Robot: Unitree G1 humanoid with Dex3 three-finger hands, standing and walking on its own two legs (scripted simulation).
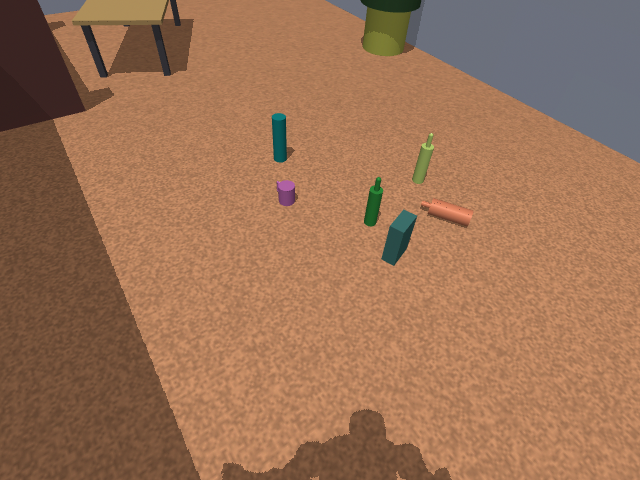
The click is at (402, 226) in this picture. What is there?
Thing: carton on end
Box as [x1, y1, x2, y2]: [381, 210, 416, 265]
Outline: 405,210 403,210 390,225 381,258 393,265 406,248 416,218 416,215
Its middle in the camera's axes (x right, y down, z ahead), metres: +0.33 -0.02 +1.59
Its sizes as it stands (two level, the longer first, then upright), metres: 0.119 0.061 0.203
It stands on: the floor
